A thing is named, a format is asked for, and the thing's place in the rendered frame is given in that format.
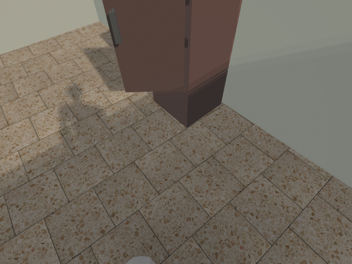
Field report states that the handle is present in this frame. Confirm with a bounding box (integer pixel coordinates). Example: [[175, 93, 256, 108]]
[[108, 8, 122, 44]]

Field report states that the cupboard door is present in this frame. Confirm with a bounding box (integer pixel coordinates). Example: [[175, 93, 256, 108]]
[[102, 0, 185, 92]]

